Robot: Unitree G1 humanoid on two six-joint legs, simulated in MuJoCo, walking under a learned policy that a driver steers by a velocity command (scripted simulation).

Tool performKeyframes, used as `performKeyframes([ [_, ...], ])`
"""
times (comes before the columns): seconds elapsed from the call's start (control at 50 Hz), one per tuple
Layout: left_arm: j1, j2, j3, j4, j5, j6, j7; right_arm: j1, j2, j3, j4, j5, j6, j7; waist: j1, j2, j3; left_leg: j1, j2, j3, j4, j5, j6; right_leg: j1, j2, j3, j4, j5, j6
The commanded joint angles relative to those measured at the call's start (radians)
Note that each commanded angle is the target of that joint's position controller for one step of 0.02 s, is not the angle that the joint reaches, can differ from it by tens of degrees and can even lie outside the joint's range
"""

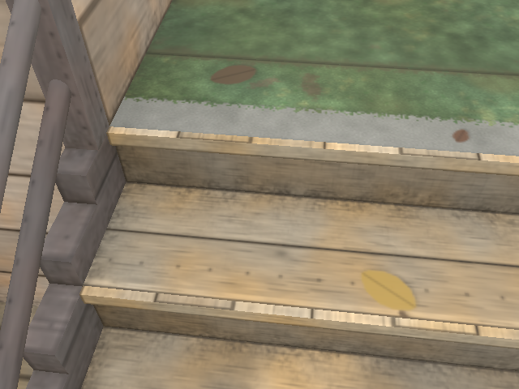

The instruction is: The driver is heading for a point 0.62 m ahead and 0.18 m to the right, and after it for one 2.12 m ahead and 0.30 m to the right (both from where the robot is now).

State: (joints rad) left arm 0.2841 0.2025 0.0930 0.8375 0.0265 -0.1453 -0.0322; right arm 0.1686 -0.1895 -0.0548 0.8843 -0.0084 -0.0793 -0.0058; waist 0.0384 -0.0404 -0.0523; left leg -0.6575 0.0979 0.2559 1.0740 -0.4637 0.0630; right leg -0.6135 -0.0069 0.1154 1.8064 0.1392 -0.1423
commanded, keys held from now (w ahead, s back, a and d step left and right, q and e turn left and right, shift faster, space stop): w+e+shift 0.58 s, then q+shift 0.42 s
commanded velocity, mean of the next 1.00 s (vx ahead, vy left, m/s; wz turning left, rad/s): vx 0.77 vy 0.00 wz -0.47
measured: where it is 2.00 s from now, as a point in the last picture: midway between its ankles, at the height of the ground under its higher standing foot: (359, 117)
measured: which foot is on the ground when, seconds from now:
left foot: down 0.00-0.32, up 0.34-0.68, down 0.70-1.00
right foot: up 0.00-0.30, down 0.32-0.70, up 0.72-1.00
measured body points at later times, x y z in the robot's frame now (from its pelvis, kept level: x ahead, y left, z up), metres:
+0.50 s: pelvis +0.36 -0.03 +0.20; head +0.36 -0.01 +0.65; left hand +0.43 +0.23 +0.05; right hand +0.59 -0.26 +0.22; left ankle +0.39 +0.12 -0.17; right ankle +0.32 -0.02 -0.49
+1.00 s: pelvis +0.68 -0.12 +0.42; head +0.72 -0.12 +0.86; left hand +1.04 -0.12 +0.42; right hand +0.41 -0.25 +0.31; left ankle +0.64 +0.04 -0.32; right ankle +0.80 -0.33 -0.12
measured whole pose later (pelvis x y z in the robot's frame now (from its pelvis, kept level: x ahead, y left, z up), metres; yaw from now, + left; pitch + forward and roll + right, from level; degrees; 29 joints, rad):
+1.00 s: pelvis +0.68 -0.12 +0.42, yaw -24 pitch +8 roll -1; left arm -0.17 0.17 -0.09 0.45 0.02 -0.05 -0.03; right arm 0.69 -0.22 -0.02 1.11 -0.07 -0.05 0.06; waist -0.06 -0.01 -0.09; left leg -0.20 -0.05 -0.17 0.43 -0.37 0.05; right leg -1.30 0.00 0.05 1.49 -0.47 -0.04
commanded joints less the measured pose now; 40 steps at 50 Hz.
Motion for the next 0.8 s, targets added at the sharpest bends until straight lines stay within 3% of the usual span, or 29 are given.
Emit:
performKeyframes([
  [0.02, -0.102, -0.222, -0.069, -0.174, 0.021, 0.049, -0.015, 0.104, 0.05, 0.01, 0.096, -0.025, -0.059, 0.012, 0.064, 0.029, 0.04, 0.224, 0.237, -0.459, -0.654, -0.079, -0.022, -0.478, -0.008, 0.026, 0.442, 0.0, -0.069],
  [0.06, -0.166, -0.225, -0.081, -0.208, -0.005, 0.098, -0.004, 0.163, 0.012, 0.007, 0.117, -0.023, -0.082, 0.015, 0.051, 0.047, 0.107, 0.305, 0.254, -0.314, -0.732, 0.097, -0.055, -0.68, 0.021, 0.026, 0.543, -0.138, -0.061],
  [0.14, -0.278, -0.144, -0.086, -0.301, -0.012, 0.165, 0.055, 0.106, -0.025, 0.023, 0.092, -0.02, -0.096, 0.027, 0.129, 0.122, 0.149, 0.301, 0.154, -0.016, -0.877, 0.296, -0.138, -0.746, 0.075, -0.047, 0.516, -0.33, -0.088],
  [0.18, -0.438, -0.081, -0.083, -0.337, -0.047, 0.162, 0.078, 0.163, -0.037, 0.023, 0.107, -0.027, -0.079, 0.03, 0.091, 0.023, 0.2, 0.209, 0.065, 0.16, -0.965, 0.449, -0.157, -0.589, 0.077, -0.183, 0.165, -0.241, -0.086],
  [0.2, -0.47, -0.059, -0.093, -0.325, -0.079, 0.175, 0.077, 0.234, -0.06, 0.023, 0.118, 0.011, -0.074, 0.009, 0.073, 0.092, 0.182, 0.176, 0.08, 0.201, -1.086, 0.748, -0.109, -0.419, 0.097, -0.334, -0.034, -0.326, -0.09],
  [0.22, -0.395, -0.024, -0.089, -0.302, -0.072, 0.177, 0.068, 0.222, -0.119, 0.016, 0.08, 0.027, -0.063, -0.015, 0.109, 0.082, 0.071, 0.196, 0.031, 0.239, -1.026, 0.992, -0.084, -0.168, 0.093, -0.372, -0.205, -0.333, -0.084],
  [0.24, -0.23, 0.034, -0.069, -0.244, -0.058, 0.173, 0.05, 0.224, -0.203, 0.005, 0.023, 0.064, -0.065, -0.055, 0.145, 0.068, -0.075, 0.33, 0.071, 0.203, -0.892, 1.633, -0.026, 0.028, 0.152, -0.447, -0.276, -0.4, -0.067],
  [0.26, -0.085, 0.036, -0.068, -0.24, -0.055, 0.173, 0.045, 0.195, -0.322, -0.023, -0.008, 0.062, -0.066, -0.078, 0.218, 0.158, -0.187, 0.495, 0.153, 0.169, -0.716, 2.022, 0.013, 0.107, 0.136, -0.45, -0.346, -0.459, -0.047],
  [0.28, 0.168, 0.073, -0.056, -0.193, -0.023, 0.162, 0.054, 0.072, -0.371, -0.041, -0.073, 0.068, -0.058, -0.078, 0.305, 0.251, -0.316, 0.63, 0.214, 0.137, -0.477, 2.222, 0.053, 0.218, 0.11, -0.358, -0.372, -0.571, -0.069],
  [0.32, 0.198, 0.158, -0.003, -0.189, -0.038, 0.15, 0.033, 0.013, -0.294, -0.059, -0.148, 0.037, -0.043, -0.024, 0.233, 0.172, -0.321, 0.658, 0.224, 0.011, 0.03, 1.807, 0.104, 0.338, 0.209, -0.187, -0.922, -0.737, -0.079],
  [0.34, -0.066, 0.124, 0.015, -0.223, -0.063, 0.13, 0.002, 0.017, -0.133, -0.027, -0.18, 0.01, -0.041, 0.019, 0.113, -0.041, -0.127, 0.271, 0.085, -0.077, 0.353, 0.651, 0.076, 0.342, 0.212, 0.083, -1.11, -0.718, -0.161],
  [0.36, -0.171, 0.192, 0.027, -0.252, -0.045, 0.136, 0.002, -0.055, -0.064, -0.006, -0.337, -0.04, -0.043, 0.051, 0.037, -0.231, -0.068, -0.24, -0.171, -0.248, 0.954, 0.243, -0.032, 0.368, 0.035, 0.822, -1.405, -0.826, -0.359],
  [0.38, -0.173, 0.166, 0.024, -0.262, -0.042, 0.134, 0.019, -0.159, 0.042, 0.021, -0.434, -0.072, -0.061, 0.051, 0.03, -0.055, -0.043, -0.425, -0.154, -0.365, 1.291, 0.229, -0.038, 0.349, -0.054, 0.985, -1.526, -0.814, -0.372],
  [0.42, 0.097, 0.11, 0.001, -0.074, 0.02, 0.091, 0.05, -0.24, 0.179, 0.103, -0.536, -0.093, -0.078, 0.016, -0.019, 0.074, 0.06, -0.619, -0.085, -0.374, 1.414, 0.184, -0.005, 0.304, -0.042, 0.831, -1.498, -0.613, -0.234],
  [0.44, 0.126, 0.097, 0.001, -0.039, 0.033, 0.076, 0.042, -0.245, 0.175, 0.12, -0.544, -0.092, -0.072, 0.005, -0.037, 0.183, 0.116, -0.7, -0.091, -0.371, 1.433, 0.167, 0.001, 0.271, -0.021, 0.682, -1.442, -0.466, -0.18],
  [0.48, 0.104, 0.077, -0.015, -0.016, 0.008, 0.049, 0.022, -0.269, 0.122, 0.124, -0.544, -0.089, -0.043, -0.003, -0.079, 0.258, 0.212, -0.69, -0.048, -0.317, 1.223, 0.161, -0.012, 0.12, 0.035, 0.479, -1.456, -0.41, -0.067],
  [0.5, 0.112, 0.099, -0.01, 0.014, 0.012, 0.042, 0.014, -0.338, 0.138, 0.128, -0.568, -0.071, -0.031, -0.02, -0.057, 0.177, 0.196, -0.729, -0.07, -0.271, 1.298, 0.027, -0.009, 0.122, 0.023, 0.446, -1.497, -0.385, -0.082],
  [0.56, 0.232, 0.127, 0.005, 0.082, 0.008, 0.039, 0.039, -0.537, 0.193, 0.165, -0.658, -0.085, -0.007, -0.033, -0.014, 0.082, 0.136, -0.748, -0.028, -0.293, 1.027, -0.106, 0.03, 0.209, 0.045, 0.353, -1.557, -0.299, -0.1],
  [0.58, 0.225, 0.127, 0.009, 0.057, -0.006, 0.057, 0.065, -0.565, 0.172, 0.171, -0.666, -0.076, 0.006, -0.023, 0.005, 0.128, 0.101, -0.501, -0.02, -0.219, 0.736, -0.008, 0.014, 0.133, 0.04, 0.322, -1.703, -0.151, -0.111],
  [0.6, 0.129, 0.118, 0.014, 0.016, -0.02, 0.076, 0.081, -0.455, 0.165, 0.16, -0.626, -0.07, 0.004, -0.021, -0.057, 0.148, 0.025, -0.112, -0.043, -0.123, 0.48, 0.169, 0.014, 0.018, 0.05, 0.187, -1.724, 0.269, -0.077],
  [0.64, 0.141, 0.212, 0.058, -0.016, -0.059, 0.05, 0.082, -0.252, 0.096, 0.116, -0.544, -0.018, 0.008, -0.049, -0.108, -0.047, -0.262, 0.374, -0.138, -0.093, 0.282, 0.234, 0.057, 0.187, -0.038, 0.17, -1.507, 1.306, -0.033],
  [0.66, 0.15, 0.313, 0.103, -0.024, -0.081, 0.026, 0.084, -0.113, 0.04, 0.086, -0.515, -0.014, 0.023, -0.061, -0.197, -0.076, -0.388, 0.403, -0.12, -0.24, 0.125, 0.064, 0.102, 0.392, -0.102, 0.205, -1.276, 1.514, 0.035],
  [0.68, 0.036, 0.353, 0.127, -0.063, -0.085, 0.015, 0.08, 0.085, -0.059, 0.053, -0.449, -0.01, -0.003, -0.046, -0.314, 0.06, -0.468, 0.569, -0.076, -0.299, -0.127, 0.172, 0.136, 0.444, -0.027, 0.086, -0.903, 1.595, 0.147],
  [0.7, -0.103, 0.313, 0.121, -0.114, -0.041, -0.009, 0.048, 0.072, -0.135, 0.012, -0.392, 0.046, -0.007, -0.038, -0.35, 0.23, -0.359, 0.484, -0.064, -0.34, -0.452, 0.446, 0.155, 0.457, 0.094, 0.085, -0.545, 0.583, 0.172],
  [0.72, 0.205, -0.019, 0.002, 0.056, 0.053, 0.013, -0.087, 0.63, -0.056, 0.083, -0.17, -0.011, 0.078, 0.031, -0.251, 0.517, -0.512, 1.09, 0.172, -0.862, -0.338, 2.076, 0.439, -0.169, 0.328, 0.238, 0.193, -0.319, 0.092],
  [0.74, 0.12, 0.04, 0.044, -0.132, 0.022, -0.008, -0.015, 0.209, -0.166, -0.026, -0.211, 0.057, 0.037, -0.007, -0.118, 0.215, -0.328, 0.819, 0.245, -0.932, -0.437, 1.59, 0.358, -0.253, 0.241, 0.176, 0.267, -0.453, 0.143],
  [0.76, 0.185, 0.046, -0.01, 0.0, -0.041, 0.046, -0.078, 0.255, -0.076, 0.033, -0.199, -0.028, 0.072, 0.073, -0.218, 0.033, -0.001, 0.732, 0.291, -1.17, -0.529, 1.49, 0.443, -0.665, 0.343, 0.397, 0.481, -0.287, 0.059],
  [0.78, -0.008, 0.184, 0.008, -0.096, -0.038, 0.073, -0.061, 0.276, -0.022, 0.037, -0.101, -0.024, 0.075, 0.108, -0.215, -0.075, -0.05, 0.797, 0.264, -1.036, -0.508, 1.267, 0.376, -0.738, 0.28, 0.301, 0.443, -0.411, 0.047],
  [0.8, -0.039, 0.129, -0.029, -0.124, 0.006, 0.102, -0.021, 0.233, 0.076, 0.063, 0.002, -0.058, 0.077, 0.111, -0.128, -0.057, -0.139, 0.817, 0.196, -0.815, -0.491, 1.24, 0.268, -0.804, 0.26, 0.281, 0.324, -0.392, 0.011],
])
